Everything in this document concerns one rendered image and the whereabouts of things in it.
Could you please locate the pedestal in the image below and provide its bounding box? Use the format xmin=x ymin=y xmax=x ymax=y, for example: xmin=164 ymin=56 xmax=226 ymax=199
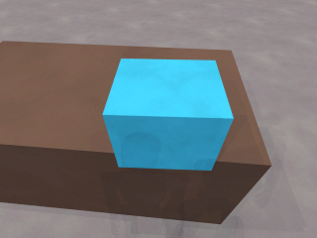
xmin=0 ymin=41 xmax=272 ymax=224

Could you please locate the carton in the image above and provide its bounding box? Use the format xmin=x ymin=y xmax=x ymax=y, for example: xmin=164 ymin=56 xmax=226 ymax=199
xmin=102 ymin=59 xmax=234 ymax=171

